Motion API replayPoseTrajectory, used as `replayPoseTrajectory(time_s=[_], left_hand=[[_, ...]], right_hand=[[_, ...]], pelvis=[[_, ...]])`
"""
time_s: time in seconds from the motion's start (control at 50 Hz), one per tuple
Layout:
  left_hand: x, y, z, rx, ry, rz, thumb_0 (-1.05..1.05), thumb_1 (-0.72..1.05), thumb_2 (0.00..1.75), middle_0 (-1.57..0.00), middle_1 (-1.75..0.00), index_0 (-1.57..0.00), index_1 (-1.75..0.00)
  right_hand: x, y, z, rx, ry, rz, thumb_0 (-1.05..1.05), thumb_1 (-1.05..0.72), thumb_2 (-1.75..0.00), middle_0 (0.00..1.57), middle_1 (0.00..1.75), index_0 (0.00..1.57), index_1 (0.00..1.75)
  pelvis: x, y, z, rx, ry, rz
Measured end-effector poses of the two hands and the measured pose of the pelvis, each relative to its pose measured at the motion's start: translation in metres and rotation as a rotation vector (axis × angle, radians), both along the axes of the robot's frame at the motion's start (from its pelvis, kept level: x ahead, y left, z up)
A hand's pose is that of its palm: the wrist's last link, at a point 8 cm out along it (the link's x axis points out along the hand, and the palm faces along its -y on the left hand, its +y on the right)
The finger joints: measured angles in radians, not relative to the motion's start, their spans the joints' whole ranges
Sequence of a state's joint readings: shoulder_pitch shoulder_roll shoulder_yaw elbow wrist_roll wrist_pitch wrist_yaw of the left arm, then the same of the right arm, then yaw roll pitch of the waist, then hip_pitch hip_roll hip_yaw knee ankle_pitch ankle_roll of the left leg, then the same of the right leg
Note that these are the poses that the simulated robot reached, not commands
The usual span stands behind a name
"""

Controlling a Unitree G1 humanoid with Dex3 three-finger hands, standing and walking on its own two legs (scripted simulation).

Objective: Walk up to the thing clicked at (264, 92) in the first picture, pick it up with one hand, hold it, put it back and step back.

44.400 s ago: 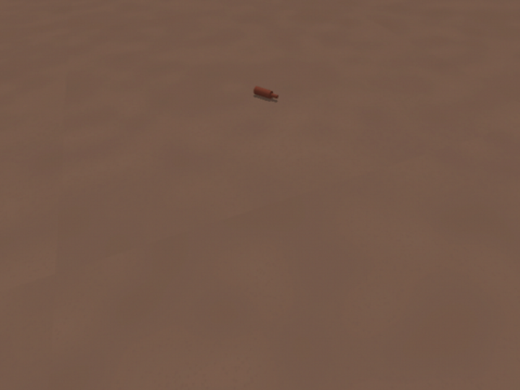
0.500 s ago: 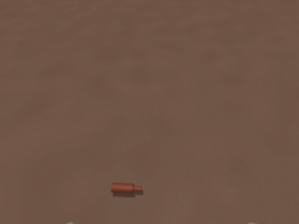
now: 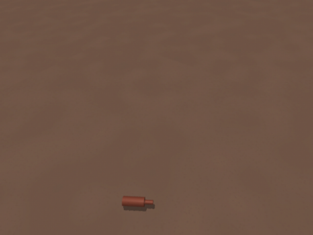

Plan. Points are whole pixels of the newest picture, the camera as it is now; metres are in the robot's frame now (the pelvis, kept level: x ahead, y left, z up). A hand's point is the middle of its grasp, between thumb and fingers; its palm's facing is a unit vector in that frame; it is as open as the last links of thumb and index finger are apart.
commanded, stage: stand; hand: left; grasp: from above
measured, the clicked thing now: (137, 201) +0.48 +0.19 -0.75
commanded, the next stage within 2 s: step back in 1.66 s
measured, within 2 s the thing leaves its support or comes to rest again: neither
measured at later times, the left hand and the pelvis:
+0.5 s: hand out of the picture +0.05 +0.22 -0.16, palm faces +0.02 -0.94 -0.33, open 7.4 cm; pelvis +0.01 -0.02 +0.00, yaw +0 degrees
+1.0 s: hand out of the picture +0.10 +0.21 -0.15, palm faces +0.02 -0.94 -0.33, open 7.4 cm; pelvis +0.02 -0.03 +0.00, yaw +0 degrees
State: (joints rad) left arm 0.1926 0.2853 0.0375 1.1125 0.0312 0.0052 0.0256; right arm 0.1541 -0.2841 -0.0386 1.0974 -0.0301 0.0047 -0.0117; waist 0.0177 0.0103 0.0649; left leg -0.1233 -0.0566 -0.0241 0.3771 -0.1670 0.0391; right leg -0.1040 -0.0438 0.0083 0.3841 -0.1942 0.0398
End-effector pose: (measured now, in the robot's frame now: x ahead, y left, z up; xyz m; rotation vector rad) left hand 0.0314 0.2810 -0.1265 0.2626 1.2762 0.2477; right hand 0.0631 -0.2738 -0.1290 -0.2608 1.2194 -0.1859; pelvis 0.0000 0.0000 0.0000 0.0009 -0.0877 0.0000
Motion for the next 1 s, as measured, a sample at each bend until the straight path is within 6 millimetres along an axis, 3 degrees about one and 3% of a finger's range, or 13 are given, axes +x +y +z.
replayPoseTrajectory(time_s=[0.28,0.78,1.0], left_hand=[[-0.003,-0.011,0.001,-0.002,0.027,-0.001,0.01,0.91,0.9,-0.2,-0.3,-0.21,-0.3],[0.048,-0.029,0.009,-0.001,-0.03,-0.029,0.01,0.9,0.9,-0.2,-0.3,-0.21,-0.3],[0.06,-0.029,0.011,0.005,-0.04,-0.035,0.01,0.9,0.9,-0.2,-0.3,-0.21,-0.3]], right_hand=[[-0.006,-0.021,0.001,-0.011,0.034,-0.001,0.01,-0.91,-0.9,0.2,0.3,0.2,0.3],[0.018,-0.041,0.003,-0.016,0.029,0.01,0.0,-0.91,-0.9,0.2,0.3,0.2,0.3],[0.026,-0.049,0.005,-0.027,0.024,0.009,0.0,-0.91,-0.9,0.2,0.3,0.2,0.3]], pelvis=[[0.0,-0.012,0.002,0.0,0.009,0.005],[0.019,-0.031,0.004,0.001,0.028,0.003],[0.024,-0.034,0.004,0.001,0.032,0.0]])
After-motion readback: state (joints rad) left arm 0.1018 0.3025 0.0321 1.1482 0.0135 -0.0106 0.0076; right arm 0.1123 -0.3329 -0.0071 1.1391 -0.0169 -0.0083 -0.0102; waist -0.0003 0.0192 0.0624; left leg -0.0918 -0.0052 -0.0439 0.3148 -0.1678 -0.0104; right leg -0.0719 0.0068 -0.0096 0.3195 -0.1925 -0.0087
